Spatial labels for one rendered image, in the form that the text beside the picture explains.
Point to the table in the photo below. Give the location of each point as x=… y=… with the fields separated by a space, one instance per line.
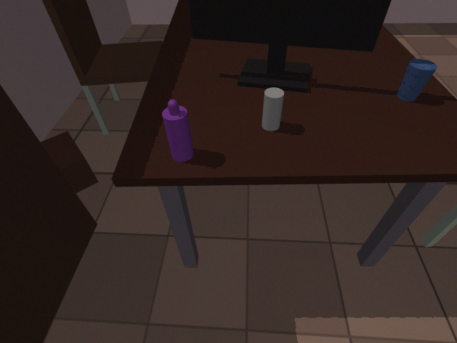
x=350 y=128

